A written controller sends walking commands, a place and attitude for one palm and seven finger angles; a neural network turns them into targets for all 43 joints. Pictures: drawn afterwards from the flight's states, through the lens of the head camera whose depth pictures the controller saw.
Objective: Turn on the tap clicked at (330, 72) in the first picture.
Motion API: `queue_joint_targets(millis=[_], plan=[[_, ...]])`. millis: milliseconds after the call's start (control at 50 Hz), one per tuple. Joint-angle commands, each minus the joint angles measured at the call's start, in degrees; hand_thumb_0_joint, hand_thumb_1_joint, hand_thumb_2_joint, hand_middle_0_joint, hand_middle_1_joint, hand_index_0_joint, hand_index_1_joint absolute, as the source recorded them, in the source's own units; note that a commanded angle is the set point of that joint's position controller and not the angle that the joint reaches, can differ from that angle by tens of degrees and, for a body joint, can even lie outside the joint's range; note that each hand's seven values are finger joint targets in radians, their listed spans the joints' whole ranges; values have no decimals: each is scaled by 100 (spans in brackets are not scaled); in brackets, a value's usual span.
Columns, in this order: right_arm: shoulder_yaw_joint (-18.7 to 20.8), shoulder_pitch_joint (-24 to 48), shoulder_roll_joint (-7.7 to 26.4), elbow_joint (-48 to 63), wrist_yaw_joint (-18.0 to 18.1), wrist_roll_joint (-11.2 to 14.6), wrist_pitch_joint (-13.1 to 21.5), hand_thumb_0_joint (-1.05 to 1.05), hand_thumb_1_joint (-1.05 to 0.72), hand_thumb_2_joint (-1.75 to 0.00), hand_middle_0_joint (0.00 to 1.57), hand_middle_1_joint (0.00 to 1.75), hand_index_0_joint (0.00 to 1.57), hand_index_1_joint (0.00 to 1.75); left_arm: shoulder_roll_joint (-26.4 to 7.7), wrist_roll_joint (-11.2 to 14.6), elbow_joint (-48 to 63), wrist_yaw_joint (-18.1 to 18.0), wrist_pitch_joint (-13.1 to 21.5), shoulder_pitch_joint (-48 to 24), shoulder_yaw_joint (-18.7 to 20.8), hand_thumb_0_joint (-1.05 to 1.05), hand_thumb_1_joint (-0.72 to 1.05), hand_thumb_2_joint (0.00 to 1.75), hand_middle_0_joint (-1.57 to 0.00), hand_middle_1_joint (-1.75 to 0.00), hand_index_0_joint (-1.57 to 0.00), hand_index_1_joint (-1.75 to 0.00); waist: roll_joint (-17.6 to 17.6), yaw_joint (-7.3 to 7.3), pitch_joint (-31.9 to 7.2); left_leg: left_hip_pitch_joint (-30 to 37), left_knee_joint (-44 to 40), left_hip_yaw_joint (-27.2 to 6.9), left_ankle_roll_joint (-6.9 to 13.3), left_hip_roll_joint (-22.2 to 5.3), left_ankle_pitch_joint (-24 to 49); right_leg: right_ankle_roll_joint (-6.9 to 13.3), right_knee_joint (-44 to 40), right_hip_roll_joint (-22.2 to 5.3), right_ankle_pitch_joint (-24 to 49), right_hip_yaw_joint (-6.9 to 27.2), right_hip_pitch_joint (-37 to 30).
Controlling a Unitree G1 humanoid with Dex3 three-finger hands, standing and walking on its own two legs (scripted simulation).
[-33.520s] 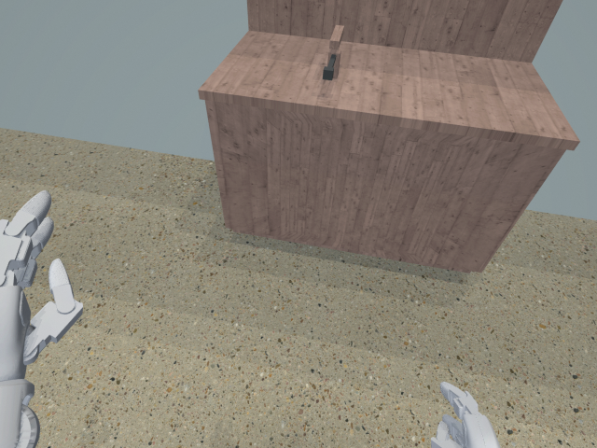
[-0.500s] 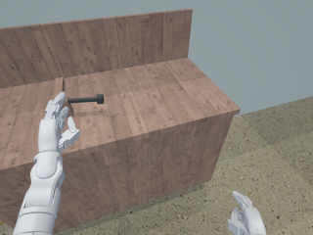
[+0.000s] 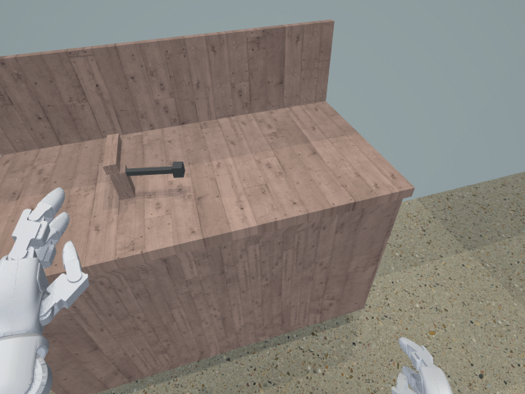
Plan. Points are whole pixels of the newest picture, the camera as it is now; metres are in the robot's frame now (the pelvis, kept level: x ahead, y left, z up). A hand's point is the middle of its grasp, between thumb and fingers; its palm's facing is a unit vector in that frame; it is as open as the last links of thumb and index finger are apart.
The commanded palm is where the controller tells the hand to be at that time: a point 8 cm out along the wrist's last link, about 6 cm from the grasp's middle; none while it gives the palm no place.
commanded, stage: draw the hand back beside the body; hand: left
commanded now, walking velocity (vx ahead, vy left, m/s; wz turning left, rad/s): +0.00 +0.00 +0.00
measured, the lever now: (178, 169) +0.60 +0.28 +0.02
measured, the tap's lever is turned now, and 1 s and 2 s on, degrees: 76 76 76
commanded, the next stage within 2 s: step back with the hand held close in 0.22 s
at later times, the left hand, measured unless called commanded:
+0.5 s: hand (89, 269) +0.21 +0.24 +0.16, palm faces +0.40 -0.85 -0.35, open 7.4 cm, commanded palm +0.16 +0.28 +0.17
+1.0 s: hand (35, 313) +0.15 +0.28 +0.15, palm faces +0.41 -0.82 -0.39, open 7.4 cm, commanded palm +0.10 +0.31 +0.17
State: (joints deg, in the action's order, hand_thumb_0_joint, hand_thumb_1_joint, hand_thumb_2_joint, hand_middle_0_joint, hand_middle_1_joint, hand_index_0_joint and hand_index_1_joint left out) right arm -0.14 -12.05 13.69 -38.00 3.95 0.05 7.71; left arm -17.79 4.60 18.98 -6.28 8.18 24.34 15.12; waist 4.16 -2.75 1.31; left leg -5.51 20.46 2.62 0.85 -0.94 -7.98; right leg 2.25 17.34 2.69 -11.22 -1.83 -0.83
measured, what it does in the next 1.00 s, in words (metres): shifts its weight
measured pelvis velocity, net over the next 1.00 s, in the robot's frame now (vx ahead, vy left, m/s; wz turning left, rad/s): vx -0.06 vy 0.03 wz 0.01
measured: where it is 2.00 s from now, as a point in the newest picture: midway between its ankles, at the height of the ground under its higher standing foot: outside the picture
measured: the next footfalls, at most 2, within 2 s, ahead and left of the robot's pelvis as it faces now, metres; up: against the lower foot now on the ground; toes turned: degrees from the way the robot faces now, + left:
right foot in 1.50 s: -0.13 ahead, -0.07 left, +0.00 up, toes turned +4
left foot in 1.72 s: -0.16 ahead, +0.17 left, +0.00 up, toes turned +3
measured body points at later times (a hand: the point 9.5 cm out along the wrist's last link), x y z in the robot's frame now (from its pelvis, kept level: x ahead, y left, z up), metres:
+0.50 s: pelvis +0.00 +0.00 +0.00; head -0.02 -0.02 +0.45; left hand +0.18 +0.28 +0.18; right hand +0.19 -0.23 -0.08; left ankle +0.05 +0.11 -0.75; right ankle -0.01 -0.09 -0.75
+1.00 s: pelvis -0.06 +0.03 -0.01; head -0.06 +0.03 +0.44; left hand +0.12 +0.32 +0.17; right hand +0.12 -0.20 -0.09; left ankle +0.04 +0.11 -0.75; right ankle -0.01 -0.09 -0.75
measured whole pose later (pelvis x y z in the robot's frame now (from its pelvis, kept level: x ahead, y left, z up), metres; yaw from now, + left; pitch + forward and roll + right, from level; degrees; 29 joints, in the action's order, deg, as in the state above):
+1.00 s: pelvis -0.06 +0.03 -0.01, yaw +1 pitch -1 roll -2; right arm -0.5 -12.0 13.4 -31.5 5.4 0.4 3.1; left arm -20.1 1.5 24.3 -8.6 10.6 25.2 18.5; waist 2.8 -0.5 1.3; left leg -21.3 28.1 3.0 3.8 0.4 -7.1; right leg -0.7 27.3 1.9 -10.3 -0.3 15.9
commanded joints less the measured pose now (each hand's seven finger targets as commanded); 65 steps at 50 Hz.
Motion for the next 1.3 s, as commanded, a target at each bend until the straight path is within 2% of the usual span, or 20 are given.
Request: queue_joint_targets(millis=[0,80,140,180,240,280,320,340,360,400,440,580,700,840,960,1040,1140,1180,1240,1280], plan=[[195,968,576,922,55,-3,410,0,-90,-90,20,30,20,30,-885,-22,1075,-107,317,-1087,419,0,90,90,-20,-30,-20,-30,-238,63,147,315,-272,-81,48,48,-298,-160,-580,-72,-26,168,984],[181,980,547,921,91,-13,448,0,-90,-90,20,30,20,30,-946,-50,1156,-151,337,-1318,448,0,90,90,-20,-30,-20,-30,36,20,-99,442,-292,-123,50,78,-365,-131,-536,-92,-107,169,865],[169,1027,541,944,88,-36,446,0,-90,-90,20,30,20,30,-973,-15,1113,-143,309,-1130,493,0,90,90,-20,-30,-20,-30,-302,-38,-161,437,-261,-107,73,78,-130,-136,-526,-98,94,174,762],[152,1023,513,930,73,-36,460,0,-90,-90,20,30,20,30,-922,-23,1213,-135,310,-1096,450,0,90,90,-20,-30,-20,-30,9,-33,-183,486,-275,-104,50,68,2,-117,-501,-100,241,176,719],[154,1022,525,950,48,-46,433,0,-90,-90,20,30,20,30,-970,-1,1183,-115,264,-1022,531,0,90,90,-20,-30,-20,-30,-232,-57,-241,440,-238,-85,54,65,213,-131,-458,-97,495,170,631],[141,1024,512,933,39,-46,430,0,-90,-90,20,30,20,30,-976,-11,1209,-108,249,-1009,538,0,90,90,-20,-30,-20,-30,34,-57,-205,463,-253,-88,33,58,310,-115,-448,-91,585,174,620],[133,1020,520,944,27,-41,415,0,-90,-90,20,30,20,30,-987,-12,1254,-100,241,-1188,515,0,90,90,-20,-30,-20,-30,-69,-38,-192,419,-253,-90,28,61,282,-126,-445,-88,564,161,630],[130,1104,677,1251,47,2,276,0,-90,-90,20,30,20,30,-1436,-17,1458,-86,354,-1262,1025,0,90,90,-20,-30,-20,-30,-315,49,200,-73,136,-231,134,-89,-5,-195,-629,-387,722,556,1446],[106,1110,604,1194,62,-17,196,0,-90,-90,20,30,20,30,-1368,-41,1362,-47,419,-1219,955,0,90,90,-20,-30,-20,-30,-222,69,209,-189,259,-289,119,-41,-175,-164,-637,-529,721,632,1530],[138,869,568,1218,51,-2,61,0,-90,-90,20,30,20,30,-993,-84,1068,-35,400,-514,682,0,90,90,-20,-30,-20,-30,-393,117,-399,-45,446,-270,115,-113,102,-161,-407,-668,915,641,1456],[174,776,605,1273,66,14,-13,0,-90,-90,20,30,20,30,-971,-97,1271,-54,414,-404,608,0,90,90,-20,-30,-20,-30,-108,147,-795,52,483,-227,103,-164,575,-196,-142,-667,1345,562,1347],[234,793,678,1474,164,41,-228,0,-90,-90,20,30,20,30,-1312,-96,1589,-166,336,-193,930,0,90,90,-20,-30,-20,-30,-136,118,-1088,49,452,-307,93,-292,1766,-280,349,-473,1637,294,1335],[269,763,713,1523,165,65,-269,0,-90,-90,20,30,20,30,-1263,-104,1638,-237,378,-136,901,0,90,90,-20,-30,-20,-30,-160,152,-929,-348,281,-399,75,-340,860,-259,327,-411,832,345,1478],[262,721,766,1547,176,51,-203,0,-90,-90,20,30,20,30,-1219,-198,1674,-325,525,-253,911,0,90,90,-20,-30,-20,-30,-69,192,-506,-1441,-304,-753,171,-475,-1500,-258,390,-256,-389,405,1384],[300,768,800,1569,194,1,-75,0,-90,-90,20,30,20,30,-1205,-381,1853,-348,637,-473,1067,0,90,90,-20,-30,-20,-30,414,138,-623,-2696,-867,-1195,371,-761,-2990,-304,1303,46,-318,319,413],[316,639,707,1518,160,-10,3,0,-90,-90,20,30,20,30,-1176,-378,1945,-337,666,-295,1107,0,90,90,-20,-30,-20,-30,54,159,-666,-2745,-384,-1014,342,-615,-2867,-202,1216,-99,-319,570,654],[290,523,608,1310,132,-11,47,0,-90,-90,20,30,20,30,-1154,-304,2166,-397,645,-611,895,0,90,90,-20,-30,-20,-30,-656,289,-537,-1317,1075,-564,26,-150,-1945,100,159,-790,-1247,1268,2658],[287,496,575,1235,151,-2,62,0,-90,-90,20,30,20,30,-1225,-288,2265,-435,649,-701,905,0,90,90,-20,-30,-20,-30,-748,342,-627,-869,1391,-550,-28,-92,-1643,134,132,-907,-1118,1229,3114],[269,563,616,1275,162,7,22,0,-90,-90,20,30,20,30,-1304,-268,2311,-440,655,-655,1010,0,90,90,-20,-30,-20,-30,-242,322,-508,-1342,827,-940,59,-361,-2315,-65,548,-589,-1705,807,3083],[275,736,681,1373,183,-36,30,0,-90,-90,20,30,20,30,-1261,-300,2306,-417,632,-459,1161,0,90,90,-20,-30,-20,-30,768,221,-594,-2738,-650,-1701,281,-1005,-3653,-242,2066,46,-1509,277,1784]])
